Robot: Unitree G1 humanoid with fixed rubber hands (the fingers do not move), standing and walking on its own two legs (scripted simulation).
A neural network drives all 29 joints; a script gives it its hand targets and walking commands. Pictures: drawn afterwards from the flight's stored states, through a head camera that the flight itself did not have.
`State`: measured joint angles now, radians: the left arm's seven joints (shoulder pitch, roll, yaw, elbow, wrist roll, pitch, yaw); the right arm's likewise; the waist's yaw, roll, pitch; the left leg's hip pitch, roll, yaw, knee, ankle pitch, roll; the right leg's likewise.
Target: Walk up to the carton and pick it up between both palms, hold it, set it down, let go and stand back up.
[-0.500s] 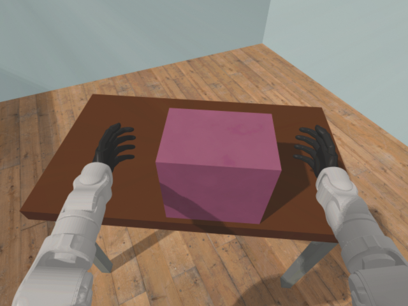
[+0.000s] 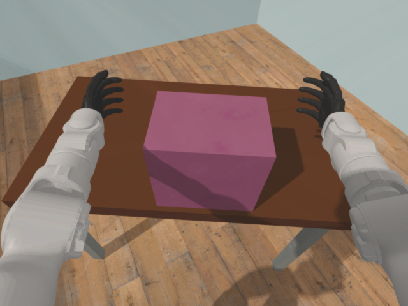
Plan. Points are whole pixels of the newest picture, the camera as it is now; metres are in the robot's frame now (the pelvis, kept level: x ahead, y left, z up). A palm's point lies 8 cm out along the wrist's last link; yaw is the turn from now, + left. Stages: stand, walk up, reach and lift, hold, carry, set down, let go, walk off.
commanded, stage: reach and lift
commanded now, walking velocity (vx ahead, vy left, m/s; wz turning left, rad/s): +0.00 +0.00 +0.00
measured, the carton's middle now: (208, 154) +0.48 -0.03 -0.01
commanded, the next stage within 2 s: none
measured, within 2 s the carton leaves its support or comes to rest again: neither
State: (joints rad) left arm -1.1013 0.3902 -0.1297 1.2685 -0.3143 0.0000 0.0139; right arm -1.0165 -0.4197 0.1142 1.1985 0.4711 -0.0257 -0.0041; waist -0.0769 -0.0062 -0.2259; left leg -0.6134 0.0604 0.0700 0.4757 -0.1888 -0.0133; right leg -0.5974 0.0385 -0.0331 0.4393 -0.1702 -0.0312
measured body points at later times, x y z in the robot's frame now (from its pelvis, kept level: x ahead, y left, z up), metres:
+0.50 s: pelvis -0.01 +0.02 -0.02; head +0.10 +0.03 +0.41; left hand +0.48 +0.20 +0.05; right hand +0.45 -0.21 +0.04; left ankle +0.00 +0.13 -0.73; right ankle +0.01 -0.10 -0.73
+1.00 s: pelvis -0.02 +0.01 -0.03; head +0.10 +0.02 +0.40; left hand +0.48 +0.18 +0.03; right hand +0.45 -0.21 +0.02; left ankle +0.00 +0.13 -0.73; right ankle +0.01 -0.10 -0.73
